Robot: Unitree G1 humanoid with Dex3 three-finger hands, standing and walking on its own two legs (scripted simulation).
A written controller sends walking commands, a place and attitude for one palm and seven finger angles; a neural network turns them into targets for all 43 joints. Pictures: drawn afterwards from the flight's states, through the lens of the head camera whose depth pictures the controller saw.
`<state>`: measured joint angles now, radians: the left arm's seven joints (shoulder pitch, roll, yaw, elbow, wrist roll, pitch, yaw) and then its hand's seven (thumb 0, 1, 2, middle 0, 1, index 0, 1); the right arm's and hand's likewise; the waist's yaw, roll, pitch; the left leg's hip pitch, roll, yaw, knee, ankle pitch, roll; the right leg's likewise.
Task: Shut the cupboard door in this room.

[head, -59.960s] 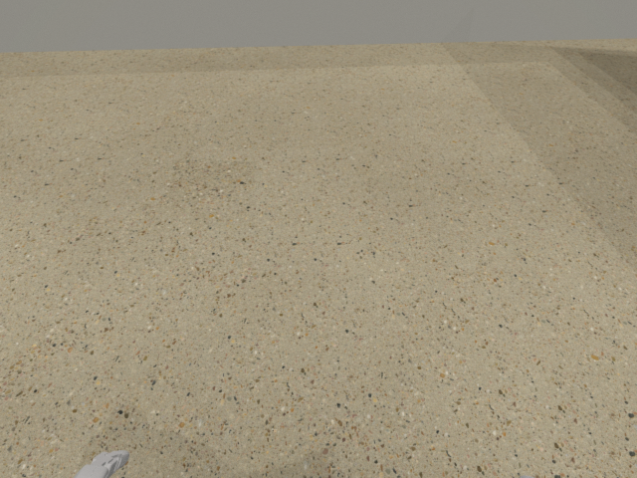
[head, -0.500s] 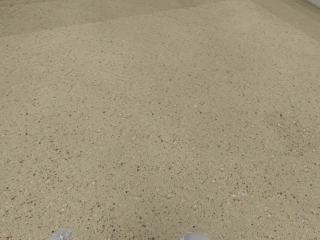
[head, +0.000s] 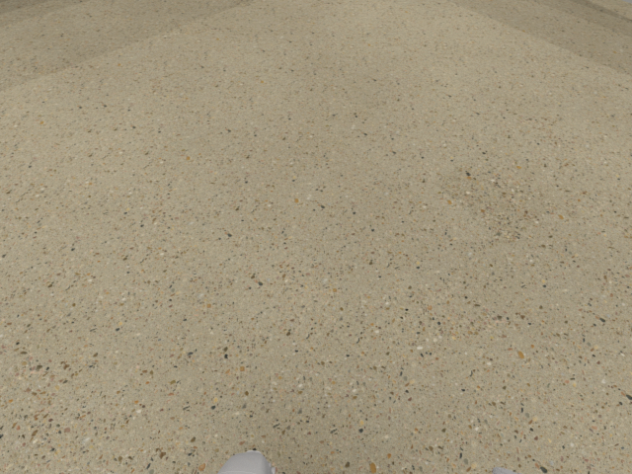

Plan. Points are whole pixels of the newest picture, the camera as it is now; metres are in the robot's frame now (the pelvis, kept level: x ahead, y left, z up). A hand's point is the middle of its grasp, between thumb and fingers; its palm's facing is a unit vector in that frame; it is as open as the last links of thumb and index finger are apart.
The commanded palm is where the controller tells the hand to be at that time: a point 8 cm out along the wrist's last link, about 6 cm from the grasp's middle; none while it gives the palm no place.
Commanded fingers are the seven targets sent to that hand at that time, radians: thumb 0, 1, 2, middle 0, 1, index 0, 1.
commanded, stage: turn to face it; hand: left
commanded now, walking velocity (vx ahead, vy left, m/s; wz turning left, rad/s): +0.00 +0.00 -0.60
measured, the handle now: out of the picture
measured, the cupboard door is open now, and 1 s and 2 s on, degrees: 52 52 52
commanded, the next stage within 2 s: none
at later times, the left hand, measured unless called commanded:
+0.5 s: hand (211, 433) +0.18 +0.17 -0.16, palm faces -0.32 -0.91 -0.26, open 7.4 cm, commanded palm none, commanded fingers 0.00 0.90 0.90 -0.20 -0.30 -0.20 -0.30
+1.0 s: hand (237, 425) +0.20 +0.14 -0.18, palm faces -0.50 -0.84 -0.21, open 7.4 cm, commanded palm none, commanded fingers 0.00 0.90 0.90 -0.20 -0.30 -0.20 -0.30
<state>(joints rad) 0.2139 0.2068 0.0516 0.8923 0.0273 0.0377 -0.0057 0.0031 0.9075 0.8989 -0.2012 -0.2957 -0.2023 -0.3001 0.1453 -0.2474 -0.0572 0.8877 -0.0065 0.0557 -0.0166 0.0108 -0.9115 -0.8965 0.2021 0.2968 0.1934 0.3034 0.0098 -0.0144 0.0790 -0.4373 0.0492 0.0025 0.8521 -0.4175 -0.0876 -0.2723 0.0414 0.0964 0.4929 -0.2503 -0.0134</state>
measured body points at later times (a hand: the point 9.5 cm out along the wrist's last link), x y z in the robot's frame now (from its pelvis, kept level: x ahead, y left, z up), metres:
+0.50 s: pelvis +0.01 +0.00 -0.01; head +0.04 -0.02 +0.44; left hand +0.20 +0.22 -0.14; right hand -0.04 -0.25 -0.16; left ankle +0.02 +0.14 -0.74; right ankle -0.04 -0.11 -0.73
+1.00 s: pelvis +0.04 +0.00 -0.01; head +0.09 -0.01 +0.44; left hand +0.23 +0.18 -0.17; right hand -0.01 -0.28 -0.13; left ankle +0.11 +0.10 -0.74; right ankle -0.04 -0.10 -0.73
